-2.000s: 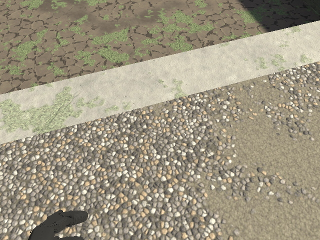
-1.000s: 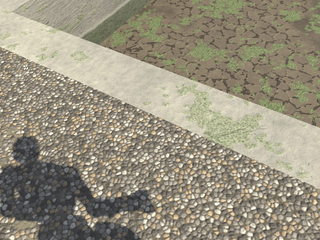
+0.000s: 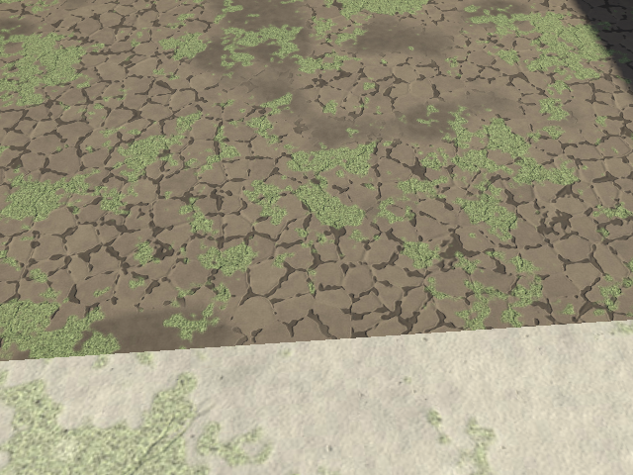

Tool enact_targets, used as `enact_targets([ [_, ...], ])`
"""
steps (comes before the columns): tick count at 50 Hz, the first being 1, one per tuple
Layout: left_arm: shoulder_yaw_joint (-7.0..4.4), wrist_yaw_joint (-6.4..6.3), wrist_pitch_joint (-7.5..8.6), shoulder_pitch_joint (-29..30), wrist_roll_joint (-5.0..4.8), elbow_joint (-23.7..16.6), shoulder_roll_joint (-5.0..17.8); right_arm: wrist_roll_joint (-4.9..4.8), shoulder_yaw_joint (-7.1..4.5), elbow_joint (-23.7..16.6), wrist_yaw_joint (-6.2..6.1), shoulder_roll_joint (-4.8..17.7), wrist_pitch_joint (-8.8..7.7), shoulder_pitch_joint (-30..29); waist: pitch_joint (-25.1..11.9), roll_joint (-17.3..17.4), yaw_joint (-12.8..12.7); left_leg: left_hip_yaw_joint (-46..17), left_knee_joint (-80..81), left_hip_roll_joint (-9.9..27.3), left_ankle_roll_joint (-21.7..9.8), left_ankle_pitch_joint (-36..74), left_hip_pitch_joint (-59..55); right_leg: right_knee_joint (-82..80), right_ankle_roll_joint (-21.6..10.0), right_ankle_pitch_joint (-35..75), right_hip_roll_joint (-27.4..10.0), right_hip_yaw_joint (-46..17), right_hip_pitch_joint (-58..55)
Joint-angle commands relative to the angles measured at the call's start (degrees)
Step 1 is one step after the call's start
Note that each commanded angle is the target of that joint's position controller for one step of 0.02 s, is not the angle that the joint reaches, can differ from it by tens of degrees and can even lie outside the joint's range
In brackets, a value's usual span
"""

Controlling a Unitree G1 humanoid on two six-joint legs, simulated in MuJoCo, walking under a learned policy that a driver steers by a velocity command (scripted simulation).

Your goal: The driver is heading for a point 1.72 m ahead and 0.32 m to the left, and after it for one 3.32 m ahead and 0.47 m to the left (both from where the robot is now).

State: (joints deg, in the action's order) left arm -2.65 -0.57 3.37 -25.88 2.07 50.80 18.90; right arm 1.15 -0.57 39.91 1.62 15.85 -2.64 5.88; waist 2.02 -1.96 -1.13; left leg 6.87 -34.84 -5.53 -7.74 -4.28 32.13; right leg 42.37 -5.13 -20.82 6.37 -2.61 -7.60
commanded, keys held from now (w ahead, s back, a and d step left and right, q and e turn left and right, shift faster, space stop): w+q+shift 0.28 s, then q+shift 0.28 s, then shift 0.12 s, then w+shift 0.10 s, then w+e+shift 0.22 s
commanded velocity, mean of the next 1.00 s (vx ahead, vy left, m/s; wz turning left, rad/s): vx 0.65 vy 0.00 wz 0.53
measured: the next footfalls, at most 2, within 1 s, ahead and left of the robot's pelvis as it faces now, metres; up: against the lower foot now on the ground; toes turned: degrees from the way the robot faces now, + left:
right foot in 0.38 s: +0.57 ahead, -0.09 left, +0.00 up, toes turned +21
left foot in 0.78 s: +0.58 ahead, +0.18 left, +0.00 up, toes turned +37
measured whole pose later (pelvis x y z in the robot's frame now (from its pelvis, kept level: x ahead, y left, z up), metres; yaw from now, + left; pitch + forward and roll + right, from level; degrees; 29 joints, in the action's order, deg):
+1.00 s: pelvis +0.51 +0.04 +0.00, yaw +32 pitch +0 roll +0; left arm -1.0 -1.9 -3.6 -9.0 0.6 36.9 12.5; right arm 0.5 0.8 35.3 -1.9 10.1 2.1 6.2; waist -1.5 0.9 -0.1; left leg 6.0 -43.4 0.0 -4.4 -14.7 28.8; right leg 68.5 2.0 -24.3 2.9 -2.2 31.0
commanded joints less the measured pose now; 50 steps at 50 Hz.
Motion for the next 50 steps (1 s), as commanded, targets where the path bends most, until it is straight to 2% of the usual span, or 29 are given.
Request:
enact_targets([
  [1,0.33,0.45,2.73,3.39,0.34,-9.04,5.00,-0.92,-5.58,3.79,-0.25,13.26,1.01,20.98,-15.80,11.84,7.58,-58.28,16.61,20.55,-17.67,-23.77,-51.76,51.79,3.48,1.22,0.71,-5.24,50.93],
  [3,1.42,0.48,3.77,10.05,0.96,-11.64,4.37,-0.91,-4.64,4.75,-0.91,7.91,0.35,19.58,-5.86,-1.05,4.90,-45.28,18.59,17.99,-14.19,-17.08,-35.65,43.29,2.60,3.27,-5.92,-5.53,49.78],
  [5,2.45,0.03,1.76,14.24,2.49,-15.25,2.18,0.09,-3.28,5.12,-2.45,5.67,-0.38,17.90,-0.45,-1.51,0.46,-38.31,19.85,12.71,-11.68,-11.52,-22.09,36.52,4.02,1.34,-8.23,-4.78,47.00],
  [6,2.99,0.02,0.62,13.82,2.73,-16.16,1.32,-0.03,-3.30,4.89,-2.69,6.53,-0.83,17.82,0.62,0.42,-0.98,-36.07,20.55,11.30,-11.84,-10.26,-17.94,33.29,5.01,-0.69,-9.02,-4.00,46.43],
  [9,4.25,0.71,-0.33,19.28,1.92,-19.81,0.88,-0.71,-3.55,3.45,-3.14,8.58,-1.76,17.30,4.30,2.42,-1.40,-30.22,23.51,7.19,-11.74,-1.17,-6.02,17.28,7.62,6.24,-10.59,0.98,41.35],
  [11,5.13,1.45,0.13,24.28,0.51,-21.64,-1.08,-1.41,-3.73,3.10,-2.93,8.63,-1.82,17.56,3.37,3.85,0.72,-26.18,22.00,4.07,-8.51,8.70,-1.14,5.57,6.80,19.56,-8.62,4.22,31.25],
  [13,5.12,1.16,0.31,26.12,-0.45,-22.46,-1.22,-2.15,-4.37,3.15,-2.31,10.25,-1.17,19.98,0.76,4.35,3.39,-27.03,19.04,4.89,-6.99,15.86,-4.77,1.98,6.23,25.22,-6.66,4.48,26.29],
  [16,3.54,-0.68,1.02,23.23,0.03,-22.68,1.59,-1.73,-5.62,3.80,-3.29,12.10,0.75,23.24,-1.29,4.30,4.05,-29.55,4.45,3.72,-3.99,32.37,-19.77,-8.90,4.93,18.27,-2.71,3.09,27.20],
  [17,2.88,-0.43,1.86,20.39,0.22,-22.32,2.39,-2.84,-6.00,3.16,-3.76,13.55,1.41,22.56,-4.67,3.98,2.30,-30.50,-3.27,3.05,-1.91,37.80,-21.12,-11.82,4.60,20.32,-1.16,2.72,22.07],
  [18,2.49,-0.62,2.95,12.16,-0.08,-20.81,2.56,-3.59,-6.42,1.68,-4.09,13.90,1.72,19.05,-9.18,4.08,-3.03,-29.80,-16.13,1.66,0.60,35.37,-16.45,-15.29,3.57,28.31,-4.38,-0.40,10.30],
  [19,1.20,-1.45,3.88,2.83,-0.81,-19.85,7.19,-4.42,-5.62,-1.84,-4.12,9.31,1.46,16.54,-18.25,-0.53,-6.70,-23.26,-35.15,-1.03,3.91,9.00,-8.07,-13.31,0.78,40.62,-19.98,-11.78,-5.28],
  [20,1.10,-0.76,2.87,2.31,-3.00,-20.57,7.70,-3.90,-4.74,-2.40,-5.11,5.15,1.75,26.14,-28.58,-9.89,-0.94,-15.74,-50.11,-2.52,5.16,-33.23,-0.85,-2.10,-2.16,82.49,-37.93,-24.83,-17.35],
  [21,-0.11,-0.66,1.55,2.43,-4.24,-19.35,7.22,-2.20,-5.43,-2.47,-5.39,9.04,2.13,26.79,-31.47,-12.14,-2.49,-14.59,-57.91,0.07,6.34,-33.16,5.61,-1.44,-9.01,82.47,-38.22,-28.22,-17.49],
  [22,-0.35,-0.98,0.80,4.66,-3.31,-19.45,5.03,-1.62,-5.62,-3.33,-5.15,9.72,2.62,19.84,-24.21,-9.01,-3.95,-12.98,-58.88,2.15,7.24,-27.61,9.94,-7.65,-10.47,67.61,-35.95,-26.90,-8.83],
  [23,0.67,-0.88,0.27,6.84,-2.27,-18.72,1.48,-1.24,-5.74,-4.45,-4.81,9.20,3.87,13.96,-14.36,-5.30,-3.27,-11.37,-56.90,3.17,7.69,-23.79,11.47,-11.01,-8.45,61.92,-31.42,-19.83,0.64],
  [24,0.32,-0.81,-0.44,8.86,-1.10,-17.78,1.74,-2.19,-5.42,-6.25,-4.49,7.17,5.45,11.20,-8.69,-7.98,-1.42,-10.82,-55.24,3.84,8.18,-21.74,12.07,-12.61,-7.27,58.95,-29.21,-13.64,7.94],
  [25,0.51,-0.48,-0.55,8.64,-1.39,-17.38,0.15,-1.90,-5.43,-4.89,-4.34,6.31,7.10,12.84,-5.61,-6.64,0.44,-10.87,-52.18,4.62,8.02,-19.13,9.01,-12.09,-3.85,64.36,-26.27,-7.43,13.95],
  [27,0.51,0.11,-0.40,9.11,-1.68,-16.08,-0.75,-1.70,-5.11,-4.75,-4.37,4.24,9.11,12.80,-5.16,-6.29,3.58,-10.12,-47.71,4.58,8.08,-17.05,7.05,-13.34,-2.20,59.48,-24.89,-2.25,19.10],
  [30,0.75,0.28,0.19,8.82,-0.95,-13.65,-0.26,0.34,-4.42,-5.48,-4.75,2.86,8.53,10.82,-5.58,-5.46,5.28,-10.24,-39.27,5.44,7.24,-8.85,6.64,-13.18,-2.76,59.42,-24.19,2.41,21.45],
  [33,0.61,0.58,-0.25,12.27,-1.20,-13.33,0.00,0.46,-2.84,-5.95,-4.00,1.28,7.82,7.44,-4.97,-3.49,6.36,-5.51,-19.67,5.00,5.86,1.53,-2.93,-9.63,-0.55,46.62,-20.06,9.70,28.99],
  [37,-1.21,0.62,-1.57,10.65,-0.78,-13.77,6.98,-0.64,-3.00,-8.53,-3.13,3.78,9.16,3.84,-7.12,-7.31,5.11,-4.57,-9.56,4.44,1.34,-16.08,-11.58,-9.27,-0.65,22.45,-24.62,6.09,29.10],
  [38,-1.31,0.55,-2.40,10.17,-0.99,-13.83,6.69,-0.19,-2.90,-7.28,-3.06,3.99,8.98,6.52,-8.24,-4.92,5.77,-3.74,-5.38,3.24,-0.13,-14.97,-17.85,-5.59,0.58,13.51,-22.38,6.69,29.64],
  [39,-0.43,0.64,-3.37,9.17,-0.81,-14.33,3.48,-0.12,-3.60,-4.87,-3.30,6.51,8.31,12.36,-11.08,4.04,6.93,-9.87,-2.97,5.04,-2.17,-7.64,-27.31,9.27,3.00,11.78,-16.56,10.59,33.84],
  [40,0.63,0.80,-4.43,6.79,-0.81,-17.42,-1.09,-1.44,-4.01,-5.68,-3.47,11.19,7.70,13.07,-15.29,18.94,6.09,-34.21,4.97,21.15,-9.71,-1.64,-36.18,31.55,6.93,-18.78,-6.38,11.58,47.99],
  [41,-0.08,-0.41,-5.50,13.19,-1.17,-19.08,1.17,-3.58,-4.92,-5.92,-3.78,12.75,7.84,11.76,-15.83,17.49,9.73,-44.33,12.38,25.83,-12.92,-4.65,-29.09,34.71,8.22,-17.82,-3.10,1.02,51.16],
  [43,-0.24,-1.49,-5.21,17.06,-2.87,-18.70,0.90,-1.45,-2.58,-7.90,-4.65,6.05,7.34,0.62,-6.92,12.76,4.71,-33.13,11.96,23.24,-9.06,-11.14,-12.81,36.76,9.03,-9.69,-2.75,-4.85,47.98],
  [45,0.16,-2.63,-5.73,12.23,-1.97,-16.38,-0.83,-0.45,-1.29,-10.46,-4.04,2.08,5.15,-7.18,-6.68,10.88,-0.64,-23.08,11.00,21.15,-5.32,-5.41,-1.02,32.89,8.50,-4.20,-3.99,-2.99,37.14],
  [47,-0.08,-2.04,-6.42,12.60,-1.24,-16.14,-0.92,-0.34,-1.16,-10.58,-3.91,2.56,3.66,-5.69,-8.91,6.35,-0.44,-21.49,10.43,22.42,-5.55,-0.41,0.02,33.74,7.98,-2.79,-3.54,-1.17,32.78],
  [50,0.95,-0.77,-6.90,17.51,-1.27,-18.39,-2.27,-0.41,-1.59,-10.02,-3.56,3.35,2.57,-3.57,-8.47,6.11,1.09,-15.65,9.44,21.13,-1.70,-8.16,-3.55,18.11,5.59,-2.54,-6.51,0.71,31.61],
])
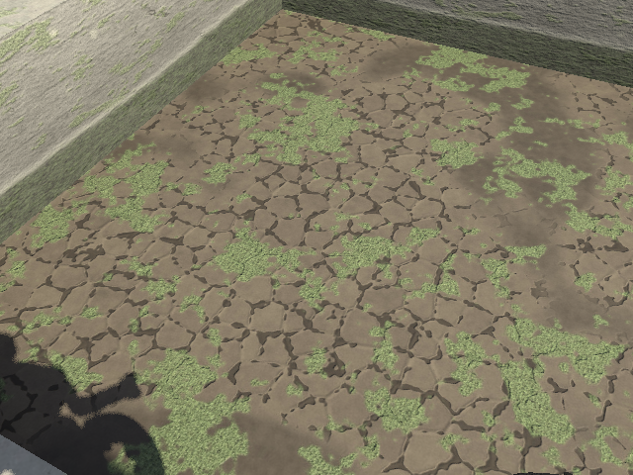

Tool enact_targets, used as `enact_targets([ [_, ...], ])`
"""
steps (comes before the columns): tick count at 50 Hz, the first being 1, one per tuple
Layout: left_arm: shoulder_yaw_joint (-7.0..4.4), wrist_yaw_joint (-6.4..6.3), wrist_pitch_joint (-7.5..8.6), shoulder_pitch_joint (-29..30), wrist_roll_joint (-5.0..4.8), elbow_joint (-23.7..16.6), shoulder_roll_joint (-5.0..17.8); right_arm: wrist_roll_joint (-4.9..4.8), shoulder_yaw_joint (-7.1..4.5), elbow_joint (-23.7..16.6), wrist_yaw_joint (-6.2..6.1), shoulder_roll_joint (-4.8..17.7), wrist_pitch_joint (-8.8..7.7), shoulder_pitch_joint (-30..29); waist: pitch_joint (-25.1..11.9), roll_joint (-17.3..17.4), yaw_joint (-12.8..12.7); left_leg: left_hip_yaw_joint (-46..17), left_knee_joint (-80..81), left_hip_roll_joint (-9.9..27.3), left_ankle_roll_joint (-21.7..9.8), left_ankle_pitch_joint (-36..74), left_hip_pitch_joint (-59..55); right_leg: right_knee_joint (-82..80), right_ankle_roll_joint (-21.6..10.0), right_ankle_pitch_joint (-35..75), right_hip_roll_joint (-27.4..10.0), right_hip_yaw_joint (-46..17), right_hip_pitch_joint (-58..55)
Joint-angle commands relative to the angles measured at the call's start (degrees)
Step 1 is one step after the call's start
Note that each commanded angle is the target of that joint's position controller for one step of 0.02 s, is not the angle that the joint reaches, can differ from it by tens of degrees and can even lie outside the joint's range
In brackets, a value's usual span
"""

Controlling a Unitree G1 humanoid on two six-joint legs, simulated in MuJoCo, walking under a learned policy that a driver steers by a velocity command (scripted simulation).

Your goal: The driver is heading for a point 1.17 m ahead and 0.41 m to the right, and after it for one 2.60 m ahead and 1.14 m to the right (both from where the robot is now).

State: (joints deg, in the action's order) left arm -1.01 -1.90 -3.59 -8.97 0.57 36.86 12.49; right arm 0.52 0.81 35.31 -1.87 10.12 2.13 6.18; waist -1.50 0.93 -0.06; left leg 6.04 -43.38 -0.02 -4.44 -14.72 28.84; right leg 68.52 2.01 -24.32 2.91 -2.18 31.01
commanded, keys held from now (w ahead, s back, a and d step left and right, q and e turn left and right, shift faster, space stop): w+e+shift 0.68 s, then w+shift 0.26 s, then w+q+shift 0.06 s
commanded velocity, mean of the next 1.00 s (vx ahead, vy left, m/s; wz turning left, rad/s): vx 0.95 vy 0.00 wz -0.71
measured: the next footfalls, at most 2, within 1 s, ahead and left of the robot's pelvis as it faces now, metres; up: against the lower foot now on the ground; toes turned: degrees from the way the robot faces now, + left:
right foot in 0.08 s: +0.02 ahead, -0.10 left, +0.00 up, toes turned -5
left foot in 0.38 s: +0.04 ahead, +0.09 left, +0.00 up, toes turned -37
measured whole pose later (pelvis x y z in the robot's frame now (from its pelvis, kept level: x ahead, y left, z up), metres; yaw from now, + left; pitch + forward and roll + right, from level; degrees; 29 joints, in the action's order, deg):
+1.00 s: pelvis -0.09 +0.00 +0.02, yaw -42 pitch -1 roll +2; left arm 0.0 2.8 -3.2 3.1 -0.3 28.7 13.1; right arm -0.9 -0.7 33.9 0.0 13.2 0.1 9.7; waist 1.1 -0.9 3.3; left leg 4.5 -36.1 3.1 2.1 -18.7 15.8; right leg 38.3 0.1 -16.5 1.9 -3.6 21.2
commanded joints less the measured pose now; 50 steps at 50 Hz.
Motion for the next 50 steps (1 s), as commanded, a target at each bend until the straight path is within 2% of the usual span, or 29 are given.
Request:
enact_targets([
  [1,-0.48,1.06,-0.05,1.80,0.23,-5.02,4.39,0.65,-3.13,-5.15,-0.21,9.36,-2.06,-2.96,-4.46,3.64,1.02,-13.29,17.32,15.03,-4.13,2.16,-0.83,-13.48,-2.41,-0.12,-2.84,2.30,-9.22],
  [4,0.49,2.86,-0.16,-2.12,-0.36,-4.24,1.44,-0.14,-3.79,-5.82,-0.79,9.69,-0.44,-5.72,-5.88,3.62,-1.79,-7.92,12.49,13.65,0.00,1.72,1.26,-28.60,-5.92,5.80,-1.48,6.07,-23.05],
  [5,1.05,3.24,0.09,-4.27,-0.06,-3.74,0.75,0.79,-3.04,-5.75,-0.90,6.55,0.48,-4.00,-3.12,-2.94,-0.72,-1.35,-0.08,7.76,3.76,4.19,6.48,-30.59,-8.28,13.85,-4.00,-0.85,-24.71],
  [6,-0.47,3.28,-0.31,-4.95,-1.65,-4.65,6.88,1.35,-2.69,-9.72,-1.11,6.10,1.12,-7.53,-1.88,-14.23,-2.97,0.31,-7.31,0.39,6.86,-5.05,16.87,-32.75,-13.64,26.59,-10.92,-18.63,-25.50],
  [7,-2.23,2.77,-0.38,-4.68,-1.66,-6.21,11.67,1.08,-2.88,-12.97,-1.55,7.56,0.83,-15.62,-1.25,-16.01,-7.32,-4.06,-11.90,-1.46,8.55,-12.77,23.47,-39.61,-17.51,23.91,-16.15,-30.59,-23.16],
  [9,-2.10,1.25,-0.43,1.19,-0.07,-8.02,11.06,1.35,-2.56,-11.96,-0.96,7.74,-0.82,-14.94,-0.78,-9.47,-3.53,-9.54,-20.15,-0.43,9.60,-7.40,22.59,-39.91,-17.66,25.05,-16.17,-30.59,-18.31],
  [11,-1.12,1.14,0.44,6.40,-0.62,-10.32,8.60,2.05,-2.55,-10.33,-1.24,7.72,-0.63,-10.65,-2.75,-7.08,-0.37,-9.07,-19.86,-0.07,9.82,-3.72,17.17,-36.72,-14.24,30.29,-11.55,-24.41,-15.04],
  [13,-0.75,1.74,1.01,7.71,-0.45,-11.04,7.77,3.15,-2.13,-8.97,-1.24,6.84,-0.20,-9.07,-5.35,-6.29,-0.37,-7.84,-17.63,-0.67,9.44,-4.25,10.08,-35.55,-12.63,38.44,-8.16,-21.61,-13.15],
  [16,-0.54,2.63,0.43,11.12,0.41,-12.62,7.55,1.37,-0.96,-9.60,-0.42,5.29,-0.80,-10.52,-6.02,-5.44,-0.46,-7.54,-7.04,-1.99,9.69,-3.41,-2.72,-37.80,-11.18,34.56,-4.76,-20.58,-9.14],
  [19,-1.25,2.28,-0.93,13.10,-1.21,-12.93,8.17,0.84,-0.87,-7.56,0.47,5.14,-1.96,-6.53,-6.56,-3.48,0.54,-7.39,7.94,-0.81,8.04,6.92,-17.33,-37.86,-10.41,26.29,-4.34,-23.11,-7.20],
  [20,-1.09,2.07,-1.02,12.56,-1.89,-12.95,7.09,1.55,-1.11,-6.27,0.58,5.24,-2.17,-3.45,-7.63,0.09,0.98,-7.97,8.90,2.45,6.17,12.70,-26.78,-34.04,-8.84,22.44,-2.80,-20.99,-1.99],
  [21,-0.26,2.21,-0.62,7.43,-2.93,-13.10,3.76,2.68,-2.43,-7.02,0.86,9.28,-2.71,-6.78,-11.25,12.49,-1.65,-13.04,7.10,8.77,2.99,15.21,-33.80,-29.61,-5.98,12.88,2.38,-13.38,5.38],
  [22,0.17,2.52,-0.03,9.09,-2.22,-13.17,3.23,2.66,-3.15,-7.74,0.80,10.21,-2.53,-6.08,-11.25,17.05,1.53,-20.14,12.22,14.00,-0.35,6.96,-31.01,-23.47,-5.34,6.64,3.25,-8.55,7.16],
  [24,-1.11,3.20,1.19,14.95,-1.41,-13.69,6.00,2.79,-2.91,-8.72,0.02,10.50,-2.18,-7.57,-6.25,10.28,2.33,-22.71,19.13,17.40,-1.89,-1.67,-16.92,-17.17,-4.18,8.30,1.00,-5.50,1.04],
  [25,-0.68,3.92,0.98,14.60,-1.08,-13.92,4.72,2.49,-2.23,-8.74,-0.21,9.23,-2.36,-10.55,-4.93,8.70,-0.04,-19.15,19.75,16.28,-0.43,-3.53,-10.69,-18.33,-4.18,10.25,0.37,-4.50,-4.74],
  [28,0.17,4.95,-0.29,6.57,-0.23,-10.64,2.60,1.15,-1.99,-8.66,0.02,7.55,-2.33,-12.44,-4.73,4.56,-4.01,-4.63,12.22,6.91,6.73,-4.07,-5.10,-27.33,-6.61,12.74,0.85,-3.01,-17.72],
  [29,0.26,5.04,-0.66,5.89,-0.48,-10.33,3.41,1.20,-1.59,-8.65,0.34,5.43,-1.86,-10.90,-4.18,-1.40,-3.58,0.03,4.28,2.69,8.21,-3.12,-5.86,-32.34,-7.95,12.20,-0.47,-7.43,-15.26],
  [30,-0.74,5.06,-1.37,8.31,-2.01,-12.09,7.91,0.57,-0.74,-10.24,1.00,3.46,-1.09,-12.57,-2.02,-12.23,-5.35,2.41,-2.11,-2.39,9.64,-3.66,-4.70,-41.33,-10.39,1.36,-3.28,-20.56,-6.29],
  [31,-0.83,4.66,-1.83,11.49,-2.07,-13.59,9.28,0.24,-1.14,-11.08,1.50,4.49,-0.82,-14.20,0.22,-16.75,-5.44,-1.43,-8.29,-3.53,9.72,-6.31,-3.24,-46.36,-11.37,-1.89,-5.37,-28.08,-3.23],
  [34,-1.48,2.34,-1.11,18.36,-2.28,-15.12,11.20,-0.10,-2.18,-10.70,1.96,6.72,-2.13,-9.99,-2.43,-14.68,0.26,-7.33,-10.63,-3.38,8.66,-7.07,-6.97,-48.28,-9.96,0.85,-4.88,-29.44,-3.80],
  [37,-1.40,2.67,-0.59,18.91,-2.69,-14.43,7.76,0.06,-1.93,-6.44,2.24,4.90,-2.93,-2.41,-6.08,-10.80,2.46,-4.33,5.57,-1.63,5.99,0.94,-21.44,-46.35,-7.89,3.78,-1.89,-21.68,-5.55],
  [38,-0.92,3.08,-0.11,18.60,-2.81,-14.36,5.11,1.99,-2.24,-4.61,2.15,5.26,-2.50,2.57,-5.76,-4.69,3.38,-2.35,8.99,-1.01,3.89,1.52,-32.48,-42.04,-3.65,4.51,2.63,-16.10,1.91],
  [39,-0.17,3.43,0.40,17.22,-3.32,-14.54,2.24,3.58,-2.84,-4.19,1.98,6.92,-2.17,5.58,-6.01,7.87,4.90,-11.18,10.97,6.18,0.88,-0.36,-39.46,-29.30,-1.45,2.60,8.04,-10.20,11.25],
  [40,-0.32,3.34,0.74,22.05,-3.21,-16.82,3.77,3.05,-4.35,-5.48,1.68,11.68,-2.16,1.88,-2.10,18.47,7.34,-29.52,20.77,17.93,-3.50,-14.20,-30.50,-19.63,-2.43,1.06,6.51,-9.95,20.39],
  [41,-1.20,3.14,1.51,24.90,-1.83,-17.19,6.12,2.59,-4.25,-7.16,1.18,11.46,-2.50,-1.66,0.09,10.20,6.16,-34.43,24.32,21.15,-4.76,-17.33,-23.55,-15.00,-1.02,5.59,3.67,-12.80,19.42],
  [42,-1.36,3.38,2.09,23.96,-1.63,-16.62,6.52,2.04,-3.41,-7.92,0.95,10.17,-3.06,-5.53,-0.86,6.56,3.43,-32.95,25.01,20.67,-4.27,-16.43,-18.55,-14.18,-0.20,8.65,2.72,-12.64,14.48],
  [44,-1.15,4.10,1.91,19.38,-1.51,-14.95,5.84,-0.22,-2.63,-9.12,1.08,9.10,-4.12,-11.07,-4.25,5.12,-0.83,-23.43,25.70,16.89,-2.09,-14.23,-9.33,-14.03,0.65,11.62,0.48,-5.19,-1.33],
  [47,-0.09,5.20,1.18,16.43,-1.60,-12.74,3.54,-1.41,-2.42,-8.80,1.89,9.20,-4.29,-9.28,-3.54,6.53,-0.39,-11.98,24.98,10.77,0.70,-9.46,-4.33,-25.39,0.28,12.38,0.54,2.00,-18.02],
  [50,1.11,4.35,1.41,12.56,0.32,-11.71,1.00,-2.44,-2.84,-7.15,1.92,7.35,-2.37,-3.83,-3.39,0.32,-0.07,-9.15,12.59,6.70,1.08,4.31,-8.34,-34.63,-1.69,15.47,-2.07,1.97,-24.44],
])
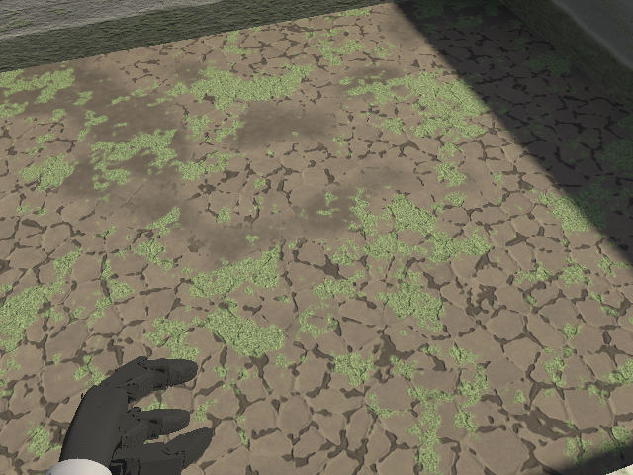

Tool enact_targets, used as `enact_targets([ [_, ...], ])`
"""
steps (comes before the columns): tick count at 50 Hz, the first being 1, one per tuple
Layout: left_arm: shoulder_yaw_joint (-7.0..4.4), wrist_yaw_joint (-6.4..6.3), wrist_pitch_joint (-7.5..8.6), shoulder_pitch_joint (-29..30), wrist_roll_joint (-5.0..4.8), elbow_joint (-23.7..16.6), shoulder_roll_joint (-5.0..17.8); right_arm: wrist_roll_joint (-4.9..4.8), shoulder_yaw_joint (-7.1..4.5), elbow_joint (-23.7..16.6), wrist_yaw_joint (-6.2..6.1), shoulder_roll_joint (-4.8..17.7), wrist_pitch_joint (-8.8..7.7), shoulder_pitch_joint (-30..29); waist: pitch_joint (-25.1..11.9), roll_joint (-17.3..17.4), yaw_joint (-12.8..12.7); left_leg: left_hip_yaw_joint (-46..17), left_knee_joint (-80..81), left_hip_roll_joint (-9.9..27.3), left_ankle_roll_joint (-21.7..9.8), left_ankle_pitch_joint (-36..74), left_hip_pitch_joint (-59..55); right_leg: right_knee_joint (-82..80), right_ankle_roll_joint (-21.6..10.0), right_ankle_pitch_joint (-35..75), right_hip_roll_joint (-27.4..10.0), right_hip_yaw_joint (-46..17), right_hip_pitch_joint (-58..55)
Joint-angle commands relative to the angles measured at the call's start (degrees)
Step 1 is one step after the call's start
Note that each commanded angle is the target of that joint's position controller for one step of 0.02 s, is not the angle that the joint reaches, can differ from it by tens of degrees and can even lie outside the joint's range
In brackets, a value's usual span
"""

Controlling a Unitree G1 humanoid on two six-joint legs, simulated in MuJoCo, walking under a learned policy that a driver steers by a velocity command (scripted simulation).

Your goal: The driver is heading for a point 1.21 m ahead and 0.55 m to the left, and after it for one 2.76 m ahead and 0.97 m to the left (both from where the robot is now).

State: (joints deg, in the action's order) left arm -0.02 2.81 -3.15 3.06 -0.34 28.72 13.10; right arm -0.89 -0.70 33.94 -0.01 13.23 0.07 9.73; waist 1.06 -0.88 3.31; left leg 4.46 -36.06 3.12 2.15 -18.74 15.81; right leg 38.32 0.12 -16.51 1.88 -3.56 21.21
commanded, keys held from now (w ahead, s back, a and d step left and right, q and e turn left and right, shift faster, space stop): w+q+shift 0.88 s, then w+shift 0.10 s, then w+e+shift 0.02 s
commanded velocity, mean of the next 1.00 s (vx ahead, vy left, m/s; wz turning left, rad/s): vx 1.00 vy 0.00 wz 0.72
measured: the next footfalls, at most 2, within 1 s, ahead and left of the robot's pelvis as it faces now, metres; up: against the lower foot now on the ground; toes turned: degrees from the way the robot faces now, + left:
left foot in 0.36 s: +0.02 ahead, +0.20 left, +0.00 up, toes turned +36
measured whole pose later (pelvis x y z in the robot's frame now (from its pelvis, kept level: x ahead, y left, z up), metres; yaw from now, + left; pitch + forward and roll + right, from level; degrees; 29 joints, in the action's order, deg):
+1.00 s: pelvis +0.00 +0.05 -0.02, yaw +46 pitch +2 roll -2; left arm -2.3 -0.8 -1.1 -6.3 1.5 31.9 12.6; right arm 0.0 0.4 29.7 0.0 9.5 3.6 1.4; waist 1.3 -1.4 -0.2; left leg -1.0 -47.3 -8.2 -7.7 -17.4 31.9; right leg 73.3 7.1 -27.0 -0.3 -0.2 32.7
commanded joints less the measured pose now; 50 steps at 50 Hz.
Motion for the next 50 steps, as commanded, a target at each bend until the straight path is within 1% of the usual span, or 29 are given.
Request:
enact_targets([
  [1,-0.55,-0.70,1.26,0.42,1.29,-3.77,2.92,-1.61,-0.74,-6.63,-0.06,1.52,-0.14,-5.93,-8.41,-5.64,-3.61,-4.98,0.66,-0.92,-3.05,3.06,8.90,-5.33,-0.94,11.80,-4.78,-1.51,-17.95],
  [2,-1.59,-0.59,1.23,-0.23,0.46,-4.47,6.69,-1.36,-0.26,-8.51,-0.33,1.06,-0.01,-11.19,-7.12,-12.37,-7.98,-2.28,-3.04,-3.51,-1.32,-2.63,11.39,-14.66,-1.96,-2.38,-9.01,-9.98,-11.45],
  [3,-1.93,-1.17,1.18,-0.97,0.60,-4.65,7.75,-1.81,-0.99,-9.38,-0.54,2.49,0.26,-13.48,-4.67,-13.94,-9.35,-3.81,-6.69,-4.49,-1.25,-5.15,14.98,-20.40,-3.12,-12.08,-12.37,-16.10,-9.96],
  [8,-1.11,-4.24,3.62,-1.87,2.38,-3.51,4.14,-0.77,-1.68,-8.32,-0.04,0.69,0.56,-10.71,-7.32,-6.31,-5.20,-10.06,-18.32,-3.03,-2.18,-3.86,16.49,-17.69,-2.43,-6.13,-15.98,-15.38,-9.82],
  [11,-0.89,-4.32,4.71,-2.58,2.26,-2.74,2.96,-0.44,-1.43,-8.53,0.45,0.12,1.36,-11.47,-7.25,-5.08,-4.41,-9.18,-19.63,-2.39,-1.87,-2.39,15.14,-17.23,-2.16,-5.05,-16.58,-11.47,-7.49],
  [13,-1.51,-3.65,5.32,-3.80,1.53,-1.79,4.68,0.04,-1.52,-8.55,0.17,1.46,2.02,-12.04,-6.04,-4.13,-4.42,-7.33,-17.31,-1.55,-2.47,-1.82,13.46,-17.82,-2.21,-5.70,-16.83,-9.24,-5.46],
  [16,-2.07,-3.40,5.81,-4.12,0.86,-0.65,5.56,-0.46,-1.06,-8.81,1.14,1.48,3.24,-13.09,-5.58,-4.60,-4.57,-3.41,-10.70,-1.66,-3.86,-1.18,4.76,-17.63,-2.38,-5.14,-15.90,-2.91,-1.60],
  [19,-2.03,-4.13,4.79,-3.08,0.60,-0.91,3.74,0.36,-0.91,-5.83,1.79,1.45,2.88,-7.08,-5.24,2.04,-2.50,-2.21,-0.26,-2.70,-6.63,5.91,-6.04,-9.15,-0.47,-4.99,-10.94,5.47,2.21],
  [20,-1.98,-4.45,4.24,-4.39,1.08,-1.26,2.63,-0.23,-1.67,-5.08,1.68,3.67,2.72,-6.46,-5.08,8.14,-3.44,-7.07,0.75,-1.78,-8.42,10.15,-5.67,-1.82,2.02,-0.66,-5.34,12.32,2.15],
  [21,-1.89,-4.47,3.50,-1.06,0.91,-3.31,2.93,-1.96,-2.95,-6.38,1.60,7.37,2.97,-8.30,-3.54,13.67,-1.38,-19.06,7.15,0.67,-11.59,2.68,-0.60,2.93,3.86,0.06,-1.10,13.30,4.52],
  [22,-2.24,-4.25,3.36,2.81,0.48,-5.37,4.35,-1.94,-3.24,-8.14,1.26,8.57,3.10,-10.66,-1.87,14.74,-0.35,-26.74,11.60,3.44,-12.87,0.81,-0.02,5.59,4.36,-2.50,-0.30,10.49,8.42],
  [25,-2.15,-3.52,4.31,-1.49,0.99,-4.68,4.18,-0.19,-3.19,-9.91,0.09,8.07,2.82,-15.35,-7.53,10.66,-2.92,-29.46,8.53,4.36,-14.32,16.04,-5.35,8.03,3.72,-7.57,-1.44,4.02,9.33],
  [27,-1.96,-3.51,4.63,-6.12,1.18,-2.55,2.73,-1.37,-2.94,-10.73,0.48,6.76,2.17,-19.27,-10.33,7.15,-6.02,-25.50,6.23,0.62,-12.06,16.76,0.57,1.88,2.70,-0.02,-0.92,5.07,-3.59],
  [28,-1.75,-3.47,4.34,-8.38,0.93,-1.30,1.27,-2.27,-2.70,-11.54,0.76,5.25,2.17,-22.04,-9.98,3.01,-8.02,-22.63,3.95,-2.05,-10.26,11.07,7.31,-3.59,2.57,9.62,-1.57,6.07,-13.78],
  [30,-3.89,-3.51,3.25,-11.93,3.01,0.80,7.21,-2.73,-1.72,-12.85,1.02,1.19,1.33,-19.84,-10.51,-16.88,-9.68,-12.72,-8.30,-7.83,-5.92,-0.70,27.71,-5.51,-1.55,13.21,-14.34,-5.93,-31.31],
  [31,-4.34,-4.09,3.03,-13.91,3.50,1.34,8.58,-1.37,-2.25,-13.29,1.01,3.08,1.25,-21.78,-7.78,-15.90,-10.96,-10.94,-12.50,-6.47,-5.18,-5.09,32.99,-8.37,-4.53,14.24,-20.27,-11.51,-30.77],
  [32,-4.11,-4.65,3.19,-15.16,3.52,1.61,8.03,-0.06,-2.81,-13.44,1.17,4.43,1.00,-23.53,-6.93,-10.31,-11.41,-10.25,-15.94,-4.68,-4.47,-5.78,33.56,-8.85,-6.19,16.26,-22.86,-13.49,-28.46],
  [33,-3.65,-4.89,3.62,-14.32,3.36,2.11,7.16,0.18,-2.58,-13.62,1.39,3.68,1.01,-23.87,-6.10,-7.03,-10.25,-9.00,-17.78,-2.86,-4.08,-4.96,32.74,-8.49,-6.46,18.85,-23.59,-12.31,-25.91],
  [34,-3.20,-4.95,4.08,-13.95,3.51,2.75,6.39,0.70,-1.98,-13.29,1.57,2.50,1.21,-21.89,-5.40,-6.33,-9.04,-8.42,-17.86,-1.40,-3.65,-3.53,29.24,-8.45,-5.27,18.92,-22.60,-8.18,-21.54],
  [37,-2.80,-4.25,5.15,-7.88,2.71,1.89,6.17,-0.10,-1.67,-12.30,2.44,2.14,2.28,-19.51,-4.86,-7.75,-6.01,-4.00,-15.90,-0.83,-3.17,2.20,15.96,-10.67,-2.18,6.27,-19.42,1.37,-8.13],
  [40,-2.93,-3.36,5.02,-5.92,1.10,1.45,5.59,0.28,-1.28,-9.74,3.03,1.17,3.08,-16.02,-4.31,-1.00,-3.41,0.75,-9.67,-1.63,-5.55,8.32,3.06,-7.38,0.21,-3.50,-16.50,9.22,1.04],
  [41,-2.94,-3.26,4.55,-7.70,1.20,1.24,4.75,-0.04,-1.56,-8.20,2.84,1.70,3.29,-12.81,-5.82,5.08,-2.58,0.04,-6.73,-3.23,-7.01,9.33,0.46,1.20,1.65,2.74,-12.16,13.89,0.40],
  [42,-3.16,-3.04,3.80,-8.03,1.48,-0.40,4.48,-1.27,-2.95,-6.56,2.13,5.50,3.76,-7.56,-9.84,13.32,0.18,-7.21,-2.53,-3.96,-10.52,9.80,-1.84,11.86,4.41,2.55,-6.41,16.97,0.63],
  [43,-3.24,-2.27,3.23,-3.01,1.08,-3.17,4.62,-1.73,-3.47,-6.70,1.93,7.96,4.15,-6.02,-7.75,20.18,3.26,-21.88,4.29,0.25,-15.69,7.15,-3.91,25.81,6.72,-12.97,-1.04,15.53,13.54],
  [44,-3.72,-2.52,3.36,0.59,1.16,-4.86,4.63,-1.05,-3.56,-8.46,1.90,8.87,4.45,-5.86,-8.42,18.01,4.25,-31.72,7.82,2.68,-18.78,6.29,-7.35,35.66,7.33,-16.60,0.84,7.87,22.44],
  [45,-3.67,-2.80,3.83,-0.43,1.29,-4.76,4.54,0.09,-3.21,-9.50,1.04,8.00,4.44,-7.91,-10.02,13.86,2.71,-32.71,7.89,4.97,-19.85,9.28,-8.79,40.59,7.79,-14.11,-0.24,4.59,25.84],
  [47,-2.59,-3.60,4.08,-4.34,1.69,-3.62,2.22,1.04,-1.78,-10.06,-0.53,4.03,3.37,-11.80,-12.01,7.22,-1.29,-30.14,5.63,4.93,-18.34,13.54,-3.41,40.04,7.49,-10.96,-2.69,1.99,22.85],
  [49,-2.18,-3.93,2.64,-6.51,2.23,-2.50,0.84,1.06,0.41,-10.87,-0.54,0.01,1.49,-14.21,-13.28,4.93,-2.73,-29.18,5.88,3.47,-16.27,11.49,2.47,36.27,7.33,-10.35,-2.66,1.81,16.99],
  [50,-2.00,-4.03,2.06,-7.01,1.84,-2.01,0.43,1.78,0.76,-11.10,-0.79,0.33,0.81,-14.70,-14.05,4.79,-3.21,-28.36,7.24,2.84,-15.41,10.09,5.33,34.58,6.97,-9.04,-1.92,2.43,13.36],
])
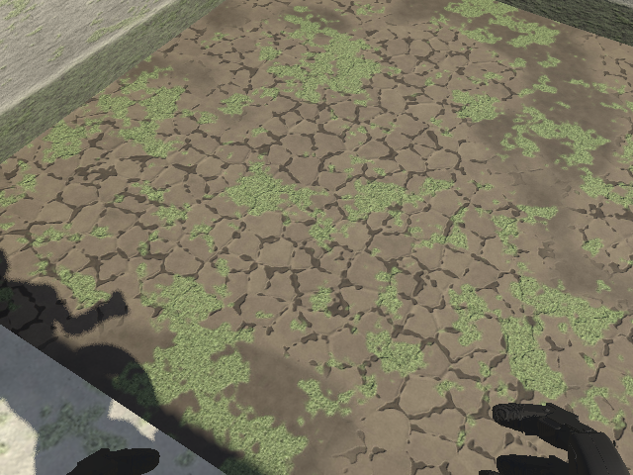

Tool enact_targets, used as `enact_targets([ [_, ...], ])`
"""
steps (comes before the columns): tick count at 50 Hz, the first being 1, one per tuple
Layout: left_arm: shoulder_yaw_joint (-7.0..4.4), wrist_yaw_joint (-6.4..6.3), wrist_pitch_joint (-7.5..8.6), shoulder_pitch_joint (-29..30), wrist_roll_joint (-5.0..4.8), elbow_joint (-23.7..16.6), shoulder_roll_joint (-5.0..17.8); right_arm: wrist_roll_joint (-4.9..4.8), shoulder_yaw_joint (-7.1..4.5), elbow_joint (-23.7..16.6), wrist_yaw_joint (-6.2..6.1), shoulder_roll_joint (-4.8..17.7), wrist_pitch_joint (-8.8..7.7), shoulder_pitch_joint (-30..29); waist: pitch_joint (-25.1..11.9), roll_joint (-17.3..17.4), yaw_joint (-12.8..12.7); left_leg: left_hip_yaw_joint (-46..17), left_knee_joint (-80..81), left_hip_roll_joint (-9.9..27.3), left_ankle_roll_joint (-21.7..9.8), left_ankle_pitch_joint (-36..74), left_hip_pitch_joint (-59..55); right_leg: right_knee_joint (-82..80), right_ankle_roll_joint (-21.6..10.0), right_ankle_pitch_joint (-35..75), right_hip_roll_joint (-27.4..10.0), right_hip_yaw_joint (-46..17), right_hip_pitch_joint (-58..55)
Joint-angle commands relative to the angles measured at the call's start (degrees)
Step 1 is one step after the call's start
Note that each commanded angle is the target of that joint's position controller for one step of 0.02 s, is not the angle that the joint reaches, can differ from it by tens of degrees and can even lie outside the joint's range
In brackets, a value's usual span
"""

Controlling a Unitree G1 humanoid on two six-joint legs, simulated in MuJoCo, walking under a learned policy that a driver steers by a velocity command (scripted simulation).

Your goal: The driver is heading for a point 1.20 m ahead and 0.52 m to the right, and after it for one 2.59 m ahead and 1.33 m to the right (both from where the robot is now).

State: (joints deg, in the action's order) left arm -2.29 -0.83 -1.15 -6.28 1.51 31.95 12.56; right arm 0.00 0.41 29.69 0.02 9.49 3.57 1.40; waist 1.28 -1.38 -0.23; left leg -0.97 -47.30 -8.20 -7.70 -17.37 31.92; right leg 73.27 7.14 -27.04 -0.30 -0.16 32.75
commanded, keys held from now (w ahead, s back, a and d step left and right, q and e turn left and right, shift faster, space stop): w+e+shift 1.00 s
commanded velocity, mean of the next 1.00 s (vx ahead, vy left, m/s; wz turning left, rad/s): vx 1.00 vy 0.00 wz -0.64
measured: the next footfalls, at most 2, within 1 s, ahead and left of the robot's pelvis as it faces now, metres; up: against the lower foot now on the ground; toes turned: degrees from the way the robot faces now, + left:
right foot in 0.18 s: +0.04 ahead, -0.09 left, +0.00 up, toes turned -2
right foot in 0.76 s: +0.01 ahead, -0.04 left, +0.00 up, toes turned -34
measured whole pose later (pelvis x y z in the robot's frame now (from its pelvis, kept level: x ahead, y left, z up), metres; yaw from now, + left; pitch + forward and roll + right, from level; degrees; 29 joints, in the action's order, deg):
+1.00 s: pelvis +0.01 +0.07 +0.01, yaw -43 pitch +2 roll +0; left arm -1.6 0.1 -3.7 -2.4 -1.1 31.9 12.3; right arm 0.6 -0.8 29.2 -1.2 12.5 0.2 1.8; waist 2.6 -0.1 -0.9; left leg -0.2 -49.9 0.6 4.1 -21.1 27.2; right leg 43.7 -3.1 -19.5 7.2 -5.6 25.3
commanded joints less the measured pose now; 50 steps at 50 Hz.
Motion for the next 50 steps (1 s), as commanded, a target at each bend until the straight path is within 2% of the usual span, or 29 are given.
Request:
enact_targets([
  [1,0.30,-0.45,-0.33,2.13,-0.29,-5.11,1.24,1.11,-0.30,-6.85,-0.92,4.54,-3.20,-6.30,-14.65,5.24,0.32,-22.64,19.26,14.39,-4.73,7.74,-10.30,-2.80,-0.60,2.14,0.32,-0.93,-0.19],
  [4,0.45,-0.18,-0.13,4.43,-1.43,-4.91,2.07,1.09,-0.67,-6.02,-1.10,6.10,-4.04,-3.52,-13.65,4.61,2.34,-20.70,22.61,15.14,0.88,4.67,-11.28,-16.57,-3.41,4.08,-0.12,-1.74,-7.27],
  [6,0.28,0.91,0.10,5.81,-2.54,-4.17,2.84,0.82,-1.21,-5.05,-1.00,7.64,-4.21,-0.91,-11.38,6.49,4.18,-20.25,26.58,16.47,3.21,3.16,-10.96,-21.80,-5.76,3.70,1.33,-0.92,-12.94],
  [8,0.27,1.95,0.03,5.56,-2.90,-3.28,2.52,0.44,-1.25,-4.74,-0.77,7.10,-3.98,-1.29,-7.92,4.22,3.63,-18.76,28.25,16.46,5.81,2.50,-10.29,-28.44,-8.08,6.36,1.27,-0.24,-17.38],
  [10,0.93,2.31,-0.22,-0.85,-1.53,-1.11,0.90,-0.49,-1.02,-5.09,-0.98,5.36,-3.28,-4.17,-5.33,1.67,0.57,-10.58,26.77,12.32,11.73,11.50,-5.97,-40.97,-11.84,12.05,1.97,1.33,-28.99],
  [11,0.22,2.09,-0.08,-3.30,-1.21,-0.30,2.38,-0.27,-0.89,-5.79,-1.18,4.77,-2.99,-4.79,-5.47,-0.12,0.27,-3.18,23.57,6.49,16.61,16.41,-3.30,-41.35,-14.20,13.99,0.80,-1.74,-35.27],
  [12,-1.11,1.94,-0.05,-2.84,-2.72,-1.13,5.27,-1.48,-0.99,-7.36,-0.79,5.17,-2.58,-9.59,-4.59,-3.36,-2.35,3.39,15.89,3.07,19.87,20.13,-1.85,-45.60,-17.64,8.92,-5.01,-11.85,-32.89],
  [13,-1.43,1.49,-0.01,1.58,-3.57,-2.95,6.02,-2.27,-1.45,-7.77,-0.51,6.71,-2.41,-11.22,-2.96,-8.15,-2.66,0.80,8.13,5.93,16.38,16.59,-0.29,-47.24,-18.87,10.33,-11.47,-23.33,-27.94],
  [15,-0.82,0.73,1.07,9.41,-3.04,-6.03,5.70,-1.25,-1.82,-8.18,0.36,7.06,-2.83,-8.21,-4.92,-9.91,0.58,-3.22,-1.16,7.68,13.94,3.85,-1.77,-48.81,-20.39,17.37,-14.50,-27.57,-21.21],
  [17,-0.37,0.70,0.98,15.28,-3.41,-8.17,4.68,0.30,-0.90,-8.03,-0.09,5.04,-4.10,-4.88,-6.68,-5.49,3.87,-2.21,9.06,8.50,11.57,4.18,-12.11,-47.62,-15.64,18.49,-7.71,-20.98,-14.64],
  [19,-0.34,1.34,0.29,11.85,-4.02,-8.08,3.63,1.81,-0.80,-6.06,-0.66,4.30,-4.08,-2.78,-7.33,0.89,2.82,1.83,14.33,8.25,10.99,10.66,-22.69,-43.14,-12.09,17.56,-1.58,-15.36,-12.25],
  [20,-0.34,1.45,0.16,10.47,-4.00,-7.96,2.44,1.97,-1.27,-4.82,-1.00,5.01,-3.71,0.90,-8.84,4.60,3.64,-0.16,15.41,11.17,10.22,15.88,-29.23,-38.08,-10.89,14.97,1.25,-12.49,-9.44],
  [21,-0.14,1.49,-0.07,10.63,-4.32,-8.80,1.29,2.06,-2.53,-3.99,-1.17,8.46,-3.39,3.42,-9.38,12.34,5.56,-6.22,19.46,15.77,10.53,13.80,-31.76,-32.50,-9.52,7.02,4.20,-8.43,-2.98],
  [22,-0.74,1.53,-0.44,11.35,-4.30,-9.43,2.50,2.02,-3.43,-3.34,-1.69,11.00,-3.41,5.13,-7.39,14.97,6.49,-13.12,23.79,21.42,11.18,13.11,-30.38,-24.73,-8.98,0.74,4.77,-6.81,2.19],
  [24,-1.90,1.61,-0.81,9.54,-3.53,-8.82,3.36,1.92,-3.27,-2.67,-2.82,10.52,-4.56,6.72,-7.60,9.06,4.17,-16.31,22.43,25.24,11.49,16.29,-26.97,-12.52,-7.98,1.89,2.83,-9.13,5.47],
  [27,-1.40,1.54,-2.38,7.34,-2.36,-7.33,2.79,1.73,-2.52,-2.65,-3.12,8.63,-5.77,3.90,-7.36,7.31,0.58,-7.85,22.35,23.56,11.81,14.23,-19.90,-7.60,-6.83,5.89,0.76,-6.58,2.77],
  [29,-1.12,2.19,-3.34,7.59,-3.24,-6.59,2.27,1.40,-2.61,-2.23,-2.97,8.26,-5.65,4.36,-7.37,7.59,1.17,-5.77,24.16,23.21,12.68,2.67,-18.14,-6.54,-7.83,7.24,0.16,-4.49,1.23],
  [33,0.02,2.57,-4.47,13.53,-2.93,-8.56,1.93,1.35,-3.88,0.35,-2.17,10.57,-6.13,8.14,-4.89,5.24,2.85,0.77,25.88,24.25,11.76,1.64,-15.78,-16.57,-8.62,6.26,-1.76,-0.14,-2.90],
  [37,-0.07,3.03,-4.84,10.27,-3.14,-6.91,3.46,0.12,-4.67,1.58,-2.31,11.74,-5.65,7.27,-5.26,7.12,2.40,6.61,26.40,24.35,9.87,0.91,-15.28,-26.64,-11.32,3.28,-2.28,4.76,-11.88],
  [39,0.15,2.79,-3.84,4.87,-2.93,-3.97,2.68,-0.50,-4.24,1.39,-2.73,9.81,-4.58,3.54,-6.46,-0.28,-0.99,12.25,17.98,22.23,9.05,2.18,-12.19,-35.68,-13.25,12.27,-2.13,4.98,-21.19],
  [40,-0.32,2.26,-3.21,0.31,-3.14,-1.51,4.21,-0.18,-3.83,0.73,-2.76,8.59,-4.05,4.23,-7.39,-6.56,-1.77,17.88,9.31,15.29,11.90,9.81,-9.14,-36.99,-15.05,17.58,0.00,3.47,-26.22],
  [41,-1.78,1.81,-3.28,-1.38,-6.14,-0.81,7.66,0.06,-3.77,-1.84,-2.51,9.02,-3.30,-0.59,-5.91,-14.13,-5.35,17.51,0.90,10.16,13.03,5.17,-3.27,-41.29,-18.88,14.49,-2.89,-11.26,-22.81],
  [42,-2.20,1.16,-3.42,0.46,-4.97,-2.00,9.69,-0.25,-3.94,-5.44,-2.23,9.69,-3.11,-6.87,-3.30,-18.00,-6.59,12.65,-6.20,8.49,14.11,-6.55,8.07,-45.36,-21.42,15.35,-7.25,-21.78,-24.38],
  [43,-1.92,0.17,-3.23,4.03,-2.65,-4.29,9.59,0.29,-3.45,-6.72,-1.70,9.23,-3.73,-7.63,-5.48,-14.87,-5.59,6.36,-13.20,7.94,14.99,-10.09,13.48,-46.36,-23.70,21.93,-10.76,-27.27,-26.09],
  [44,-1.88,-0.40,-2.43,5.97,-1.68,-4.77,9.43,0.67,-3.12,-6.41,-1.31,8.61,-4.22,-5.32,-8.06,-10.74,-3.39,2.05,-16.13,8.24,14.56,-10.28,13.63,-44.51,-24.22,28.56,-11.21,-27.35,-25.73],
  [46,-0.91,-0.22,-1.36,13.33,-1.52,-7.09,6.01,1.20,-2.00,-5.63,-1.27,6.17,-4.79,-1.49,-10.30,-4.67,1.10,-0.19,-13.24,9.26,13.08,-7.82,5.17,-40.89,-20.39,29.89,-6.72,-22.11,-18.39],
  [47,-0.62,0.37,-0.77,15.50,-1.57,-7.90,5.57,1.33,-1.59,-5.13,-1.33,5.26,-4.69,0.06,-11.53,-4.44,1.99,1.07,-9.19,8.34,12.39,-6.69,-2.11,-41.31,-18.79,30.20,-3.98,-19.85,-14.14],
  [49,-0.78,1.13,-0.51,16.04,-2.75,-8.37,5.55,0.30,-1.68,-4.85,-1.15,5.19,-3.94,1.36,-10.66,-5.24,2.00,1.55,-0.38,7.22,11.61,-3.24,-12.85,-43.52,-18.19,25.45,-2.00,-20.87,-8.82],
  [50,-1.02,1.29,-0.78,17.29,-3.52,-8.98,5.84,-0.07,-1.68,-4.04,-1.03,4.98,-3.59,2.90,-9.56,-2.58,3.42,2.20,7.08,7.17,11.16,2.43,-19.36,-43.26,-17.52,20.58,-1.10,-20.99,-5.69],
])
Keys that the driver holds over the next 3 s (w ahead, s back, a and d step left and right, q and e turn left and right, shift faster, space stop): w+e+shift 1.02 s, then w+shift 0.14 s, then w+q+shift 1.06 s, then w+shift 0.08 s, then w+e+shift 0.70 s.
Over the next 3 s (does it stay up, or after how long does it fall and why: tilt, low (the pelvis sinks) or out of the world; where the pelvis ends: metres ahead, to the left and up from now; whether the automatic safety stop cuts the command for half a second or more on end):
stays up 0.03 0.04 0.02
